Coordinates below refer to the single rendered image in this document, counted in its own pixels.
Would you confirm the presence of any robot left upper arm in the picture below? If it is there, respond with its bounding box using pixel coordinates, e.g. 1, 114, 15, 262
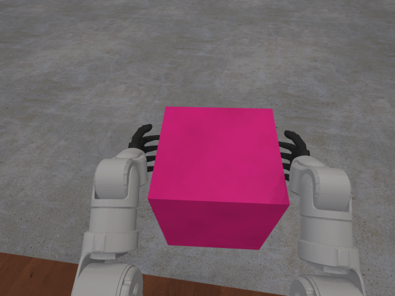
72, 263, 143, 296

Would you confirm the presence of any robot right hand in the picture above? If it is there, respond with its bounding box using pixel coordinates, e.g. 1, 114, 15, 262
278, 130, 310, 181

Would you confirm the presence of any left robot forearm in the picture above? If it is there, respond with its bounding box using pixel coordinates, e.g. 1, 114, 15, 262
71, 148, 148, 296

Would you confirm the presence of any robot left hand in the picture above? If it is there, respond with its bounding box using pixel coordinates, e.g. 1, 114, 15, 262
128, 124, 160, 172

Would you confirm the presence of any robot right upper arm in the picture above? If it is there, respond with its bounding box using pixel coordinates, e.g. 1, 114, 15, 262
289, 274, 363, 296

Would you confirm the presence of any carton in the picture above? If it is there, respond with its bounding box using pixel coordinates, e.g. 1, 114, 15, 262
148, 107, 290, 250

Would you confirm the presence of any right robot forearm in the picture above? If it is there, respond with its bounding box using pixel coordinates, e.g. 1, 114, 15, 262
289, 155, 366, 296

